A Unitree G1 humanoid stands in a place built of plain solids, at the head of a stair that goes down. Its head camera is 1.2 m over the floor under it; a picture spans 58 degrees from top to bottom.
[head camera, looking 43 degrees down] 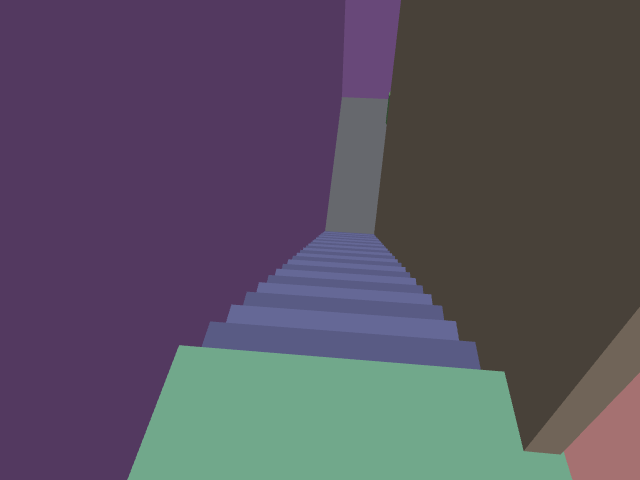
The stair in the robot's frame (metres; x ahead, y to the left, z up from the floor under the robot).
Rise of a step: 0.19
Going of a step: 0.24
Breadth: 1.02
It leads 5 degrees to the right of straight ahead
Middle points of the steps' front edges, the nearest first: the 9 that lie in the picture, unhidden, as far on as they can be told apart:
0.74 -0.06 0.00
0.98 -0.08 -0.19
1.21 -0.10 -0.38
1.45 -0.12 -0.57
1.68 -0.14 -0.76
1.92 -0.16 -0.95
2.15 -0.19 -1.14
2.39 -0.21 -1.33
2.62 -0.23 -1.52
